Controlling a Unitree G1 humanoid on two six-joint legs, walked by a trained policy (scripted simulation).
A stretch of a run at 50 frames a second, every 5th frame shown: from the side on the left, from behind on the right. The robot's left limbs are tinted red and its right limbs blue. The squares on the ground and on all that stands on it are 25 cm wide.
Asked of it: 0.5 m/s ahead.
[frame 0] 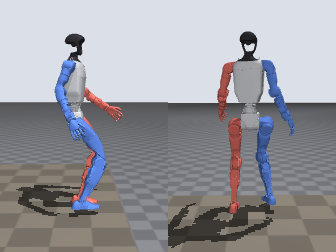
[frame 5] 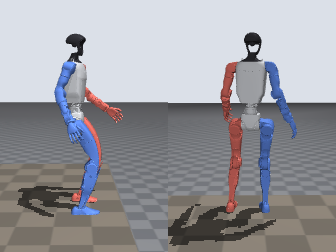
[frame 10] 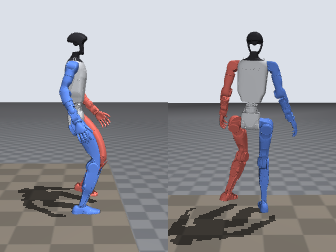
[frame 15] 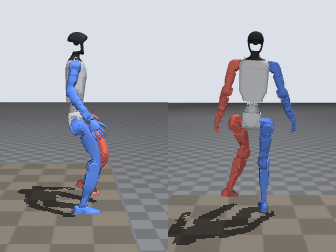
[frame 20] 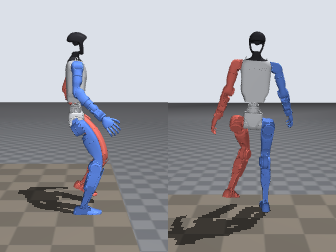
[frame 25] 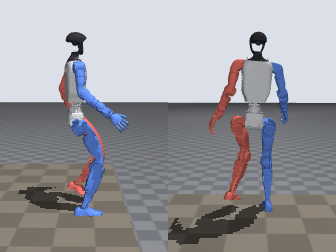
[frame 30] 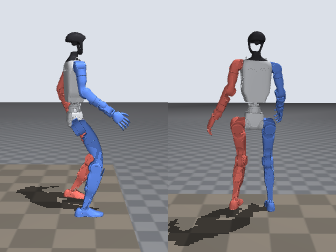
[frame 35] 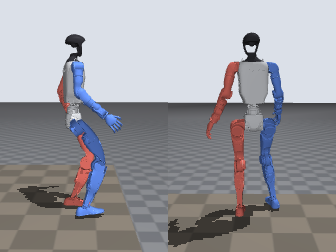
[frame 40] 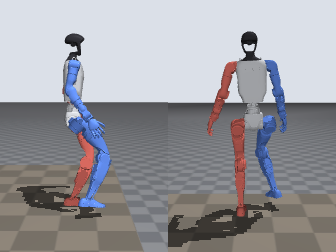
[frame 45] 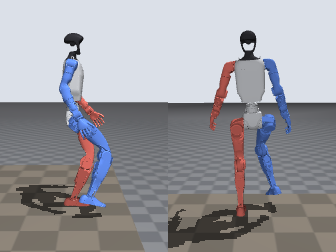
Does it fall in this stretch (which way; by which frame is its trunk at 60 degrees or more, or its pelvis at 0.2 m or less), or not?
no
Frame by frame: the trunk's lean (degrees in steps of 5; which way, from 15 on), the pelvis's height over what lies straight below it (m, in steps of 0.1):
0: 0, 0.8
5: 0, 0.8
10: 5, 0.8
15: 5, 0.8
20: 5, 0.8
25: 5, 0.8
30: 0, 0.8
35: 5, 0.7
40: 5, 0.8
45: 5, 0.8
